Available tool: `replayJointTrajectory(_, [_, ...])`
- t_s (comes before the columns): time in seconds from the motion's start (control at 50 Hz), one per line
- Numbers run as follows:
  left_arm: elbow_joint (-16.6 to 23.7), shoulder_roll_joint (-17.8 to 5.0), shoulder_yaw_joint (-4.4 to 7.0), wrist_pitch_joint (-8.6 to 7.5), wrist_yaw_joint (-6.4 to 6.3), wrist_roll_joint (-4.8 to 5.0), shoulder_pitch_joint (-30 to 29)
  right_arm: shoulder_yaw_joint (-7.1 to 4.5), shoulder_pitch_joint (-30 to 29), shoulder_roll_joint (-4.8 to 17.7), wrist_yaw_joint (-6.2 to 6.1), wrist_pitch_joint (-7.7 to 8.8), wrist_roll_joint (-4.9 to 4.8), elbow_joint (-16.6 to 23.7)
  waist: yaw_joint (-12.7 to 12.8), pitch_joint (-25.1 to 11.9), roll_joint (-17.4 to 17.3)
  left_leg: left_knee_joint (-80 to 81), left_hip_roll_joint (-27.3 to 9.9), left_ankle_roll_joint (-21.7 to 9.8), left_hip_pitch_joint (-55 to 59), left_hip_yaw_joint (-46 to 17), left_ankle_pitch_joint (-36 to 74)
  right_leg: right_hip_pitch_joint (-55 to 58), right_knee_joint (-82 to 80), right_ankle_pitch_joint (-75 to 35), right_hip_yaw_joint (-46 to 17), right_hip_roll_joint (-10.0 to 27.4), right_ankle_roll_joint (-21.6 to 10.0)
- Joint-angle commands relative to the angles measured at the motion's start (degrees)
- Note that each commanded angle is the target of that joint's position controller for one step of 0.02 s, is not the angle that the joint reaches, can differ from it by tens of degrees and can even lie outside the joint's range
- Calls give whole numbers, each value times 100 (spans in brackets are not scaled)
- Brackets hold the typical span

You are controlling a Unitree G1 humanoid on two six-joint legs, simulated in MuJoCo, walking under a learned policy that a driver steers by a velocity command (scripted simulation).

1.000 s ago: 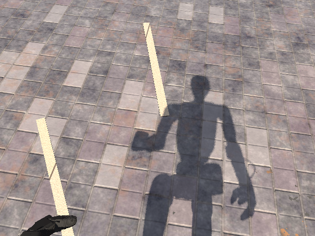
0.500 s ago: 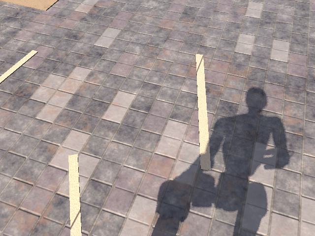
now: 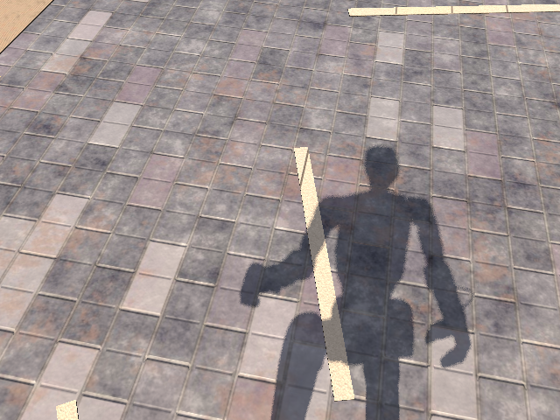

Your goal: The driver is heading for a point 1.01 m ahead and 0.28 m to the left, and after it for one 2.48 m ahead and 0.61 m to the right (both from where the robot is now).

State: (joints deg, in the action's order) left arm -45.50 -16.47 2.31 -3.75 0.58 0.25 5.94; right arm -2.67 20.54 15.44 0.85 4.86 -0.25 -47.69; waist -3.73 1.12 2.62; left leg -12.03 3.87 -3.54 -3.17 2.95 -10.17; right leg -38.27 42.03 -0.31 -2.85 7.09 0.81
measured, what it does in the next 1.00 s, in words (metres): walks ahead, turning left: right foot, then left foot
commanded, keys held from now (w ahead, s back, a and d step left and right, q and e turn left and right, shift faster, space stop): w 0.28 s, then w+q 0.72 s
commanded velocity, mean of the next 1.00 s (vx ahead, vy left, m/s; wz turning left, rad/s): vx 0.50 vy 0.00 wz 0.30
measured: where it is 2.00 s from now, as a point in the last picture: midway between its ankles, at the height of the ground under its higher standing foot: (166, 235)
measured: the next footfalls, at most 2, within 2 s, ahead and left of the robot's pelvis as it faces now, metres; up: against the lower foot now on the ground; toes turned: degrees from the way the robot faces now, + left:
right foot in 0.20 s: +0.29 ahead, -0.15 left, +0.00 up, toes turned -2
left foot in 0.76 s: +0.57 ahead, +0.10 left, +0.00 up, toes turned +15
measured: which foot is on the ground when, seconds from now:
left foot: down 0.00-0.20, up 0.22-0.74, down 0.76-1.00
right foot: up 0.00-0.18, down 0.20-0.74, up 0.76-1.00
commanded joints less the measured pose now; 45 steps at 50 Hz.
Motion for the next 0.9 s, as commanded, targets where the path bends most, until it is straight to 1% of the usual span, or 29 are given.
replayJointTrajectory(0.02, [437, -235, 12, -111, 65, 31, -598, -247, 37, 1023, -61, 43, -52, 212, -38, 231, -578, 543, -1471, -814, -280, -661, 1028, 331, -735, -614, 204, -181, 7])
replayJointTrajectory(0.08, [596, -314, 23, -150, 157, 67, -933, -274, 218, 1055, -85, -48, -82, 38, -71, 322, -617, 296, -1748, -761, 315, -746, 1153, 182, -1123, -307, 135, -243, -147])
replayJointTrajectory(0.12, [619, -419, 54, -178, 210, 62, -885, -305, 183, 1103, -118, -109, -100, -23, 50, 264, -675, 29, -1902, -668, 656, -801, 1521, 314, -1297, 110, 143, -298, -303])
replayJointTrajectory(0.14, [575, -497, 88, -189, 219, 59, -710, -319, 127, 1139, -133, -139, -102, -32, 168, 149, -734, -194, -1913, -610, 753, -788, 1999, 612, -1345, 326, 224, -384, -382])
replayJointTrajectory(0.16, [456, -617, 159, -198, 207, 48, -283, -323, 5, 1170, -147, -171, -103, -20, 439, -109, -773, -706, -1797, -514, 739, -664, 2877, 1266, -1468, 413, 398, -557, -497])
replayJointTrajectory(0.18, [174, -863, 302, -194, 162, 34, 573, -272, -8, 1048, -161, -206, -76, -8, 824, -655, -674, -1719, -1492, -360, 453, -433, 3355, 2477, -1513, 345, 509, -677, -663])
replayJointTrajectory(0.2, [-41, -1278, 429, -176, 102, -18, 1605, -141, 78, 779, -181, -209, 44, 132, 1162, -1527, -87, -3457, -1152, -145, -652, -177, 2009, 4213, -1297, 206, -537, 259, -1024])
replayJointTrajectory(0.22, [-154, -1719, 519, -136, 107, -15, 1889, 60, 781, 73, -114, -78, 39, 234, 749, -2119, 1456, -5410, -35, 264, -3068, -242, -1790, 6068, -1891, 1427, -3294, 1467, -1992])
replayJointTrajectory(0.24, [-125, -1124, 369, -142, 118, 80, 1849, -48, 451, 640, -90, 49, -88, 158, 1026, -2024, 922, -6122, -218, 217, -3787, -1022, -2372, 6012, -2425, 2304, -3835, 1427, -1942])
replayJointTrajectory(0.26, [-56, -901, 290, -157, 102, 60, 1431, -137, -84, 939, -61, 135, -230, 325, 978, -1187, 656, -6194, -517, 122, -4161, -953, -1888, 5338, -2532, 2141, -2989, 1247, -1668])
replayJointTrajectory(0.28, [15, -777, 251, -158, 94, 21, 1038, -127, -386, 913, -85, 165, -201, 392, 817, -781, 223, -5949, -823, 111, -4002, -779, -1339, 4586, -2626, 1594, -2341, 1027, -1513])
replayJointTrajectory(0.3, [50, -586, 202, -166, 97, -22, 747, -152, -519, 874, -103, 144, -119, 390, 673, -452, 67, -5619, -1001, 148, -3797, -752, -982, 3936, -2794, 1069, -1840, 858, -1436])
replayJointTrajectory(0.32, [54, -454, 160, -196, 93, -93, 605, -171, -403, 820, -98, 76, -106, 358, 491, -390, 198, -5446, -1148, 161, -3428, -820, -731, 3524, -2960, 746, -1483, 728, -1361])
replayJointTrajectory(0.36, [-40, -468, 180, -275, 94, -93, 586, -141, -201, 583, -100, -79, -130, 282, 361, -312, 225, -5236, -1200, 228, -3122, -846, -549, 3102, -3270, 410, -992, 666, -1382])
replayJointTrajectory(0.42, [-214, -643, 239, -334, 31, -114, 685, -141, -508, 507, -128, -190, -114, 405, 377, -5, 61, -4695, -1169, 352, -3522, -1008, 90, 2970, -3545, -1, -375, 661, -1372])
replayJointTrajectory(0.52, [-333, -742, 231, -302, -64, -92, 737, -101, -1197, 362, -14, -132, -88, 613, 610, 182, 2, -3113, -1005, 339, -3412, -648, 1575, 3147, -3674, -363, 619, 414, -1062])
replayJointTrajectory(0.62, [-594, -879, 273, -114, -104, -11, 1250, -34, -2002, 247, 161, -129, -94, 1063, 919, 434, -128, -2347, -911, 157, -3854, -313, 1327, 4261, -3341, -919, 930, 764, -995])
replayJointTrajectory(0.66, [-606, -949, 301, 0, -128, 21, 1239, -59, -2075, 299, 248, -138, -100, 1223, 833, 400, -51, -2230, -783, 14, -3806, -108, 810, 4624, -2949, -1806, 1055, 882, -904])
replayJointTrajectory(0.68, [-571, -1028, 325, 47, -154, 31, 1156, -98, -1975, 372, 278, -149, -99, 1264, 713, 268, 51, -2223, -632, -86, -3521, 60, 521, 4703, -2626, -2730, 1153, 891, -839])
replayJointTrajectory(0.72, [-497, -1170, 375, 144, -227, 33, 1038, -261, -1246, 651, 287, -195, -94, 1180, 245, -264, 265, -2283, -217, -336, -2445, 361, 10, 4679, -1407, -4444, 1317, 836, -709])
replayJointTrajectory(0.74, [-444, -1157, 365, 176, -260, 44, 925, -431, -364, 926, 231, -206, -108, 975, -251, -712, 144, -1913, -14, -549, -1165, 328, 303, 4169, -235, -4303, 1443, 641, -546])
replayJointTrajectory(0.76, [-314, -964, 279, 117, -264, -50, 1000, -612, 518, 1403, 96, -272, -106, 801, -583, -1288, -541, -1761, -768, -913, 623, -949, 315, 2734, 1530, -2435, 1459, 360, -323])
replayJointTrajectory(0.78, [-59, -92, 6, -86, -116, -185, 1581, -643, 280, 1851, 75, -226, -125, 866, 161, -1775, -1817, -1223, -2158, -2038, 2521, -4235, -434, 94, 3403, 3159, 812, -961, -5])
replayJointTrajectory(0.8, [-9, -650, 107, -334, -1, 27, 937, -505, 495, 1316, 78, -182, -89, 951, -315, -2159, -1132, -605, -2298, -2056, 2735, -4874, -889, -572, 3890, 3321, -294, -854, -111])
replayJointTrajectory(0.82, [196, -859, 167, -464, 50, 218, 402, -438, 246, 1093, 69, -130, -42, 940, -333, -1308, -878, -499, -2105, -1748, 2112, -3976, -450, -919, 3691, 2759, -290, -568, -250])
replayJointTrajectory(0.84, [219, -764, 140, -517, 24, 161, 320, -406, -123, 984, 68, -104, -55, 994, -60, -851, -328, -467, -1846, -1553, 1246, -3299, 149, -681, 3157, 2293, -258, -320, -278])
replayJointTrajectory(0.86, [166, -777, 178, -498, -15, 25, 327, -357, -476, 829, 61, -102, -42, 1082, 159, -527, -186, -381, -1625, -1424, 495, -2790, 785, -326, 2651, 2061, -214, -169, -209])
replayJointTrajectory(0.88, [158, -802, 213, -424, -15, -22, 459, -309, -651, 729, 40, -99, 24, 1172, 349, -444, -321, -254, -1487, -1393, 7, -2539, 1185, 56, 2438, 1902, -249, -70, -143])
replayJointTrajectory(0.9, [179, -763, 225, -347, -18, -54, 547, -309, -711, 741, 26, -98, 19, 1202, 445, -398, -368, -142, -1413, -1407, -287, -2440, 1377, 238, 2214, 1835, -220, -62, -41])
